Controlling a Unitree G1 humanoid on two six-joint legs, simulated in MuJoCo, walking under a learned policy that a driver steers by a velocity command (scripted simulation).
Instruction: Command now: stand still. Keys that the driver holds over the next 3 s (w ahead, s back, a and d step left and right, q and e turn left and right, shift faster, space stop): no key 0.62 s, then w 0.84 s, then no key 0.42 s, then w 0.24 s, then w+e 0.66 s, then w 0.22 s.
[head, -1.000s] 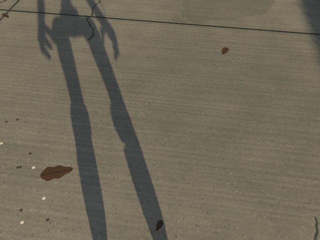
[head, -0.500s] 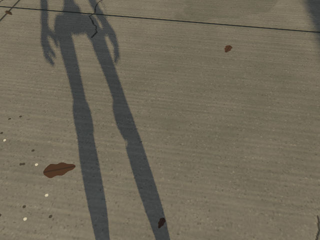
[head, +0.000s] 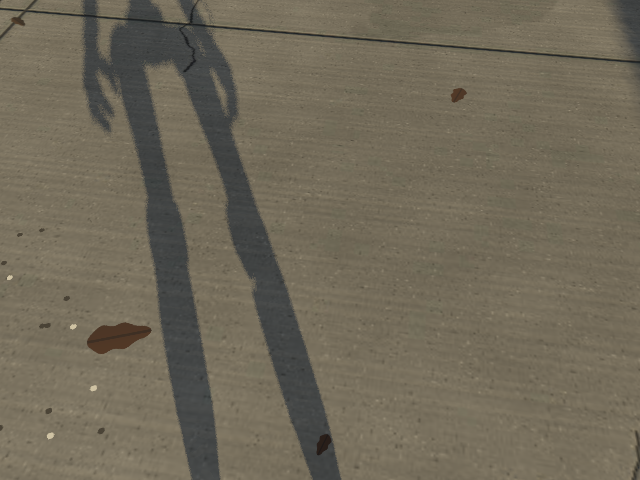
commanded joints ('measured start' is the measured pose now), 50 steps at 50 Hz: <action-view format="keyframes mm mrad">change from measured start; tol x8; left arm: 1 73 85 12 -9 0 -3 3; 40 50 31 15 -82 -24 -79 -27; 43 223 25 26 -21 -27 -93 -32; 46 469 222 74 16 -4 -110 -44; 50 241 97 28 -58 -8 -118 -60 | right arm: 1 66 -87 -14 -15 0 -5 -3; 32 122 -60 -15 -7 2 -7 -7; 39 215 -186 -67 -13 29 -46 -1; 44 -37 -140 -56 -115 44 -55 12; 50 -55 -132 -59 -151 26 -125 40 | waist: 1 0 0 28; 32 1 3 12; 39 -40 188 125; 43 104 119 136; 45 163 -266 34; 46 144 -314 53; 47 86 -163 116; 50 32 -59 102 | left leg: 1 -2 23 -23 -94 107 20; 31 -5 22 -20 -85 106 17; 36 -83 93 -151 -159 -556 109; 39 -55 313 -482 -317 -609 235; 41 -134 315 -452 -324 -530 223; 43 -295 180 -236 -204 -394 136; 45 -516 -10 47 374 -165 31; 46 -642 -24 -29 594 -263 47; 47 -710 39 -83 724 -196 69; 50 -696 115 -61 666 38 87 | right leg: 1 -40 4 -10 -80 108 -23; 31 -47 6 -12 -76 106 -25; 32 -36 18 -26 -74 17 -27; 35 -157 50 -53 8 -369 -70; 40 -255 2 -50 331 -195 -112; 43 107 34 -88 -34 -101 -143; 44 243 -27 29 -89 -83 -139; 46 334 -383 688 -352 -299 -313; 50 292 -254 308 -340 52 -208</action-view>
